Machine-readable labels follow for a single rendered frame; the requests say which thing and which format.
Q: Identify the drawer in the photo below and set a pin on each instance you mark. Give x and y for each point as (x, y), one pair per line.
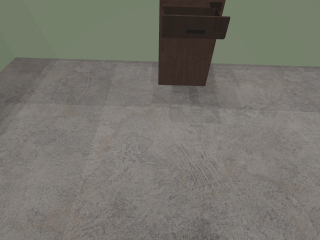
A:
(176, 19)

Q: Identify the cabinet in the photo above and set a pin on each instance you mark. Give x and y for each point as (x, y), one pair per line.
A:
(185, 61)

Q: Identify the handle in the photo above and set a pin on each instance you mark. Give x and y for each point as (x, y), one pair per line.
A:
(195, 30)

